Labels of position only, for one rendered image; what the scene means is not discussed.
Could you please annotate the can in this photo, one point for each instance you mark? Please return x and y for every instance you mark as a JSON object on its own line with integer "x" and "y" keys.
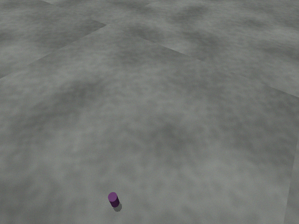
{"x": 113, "y": 198}

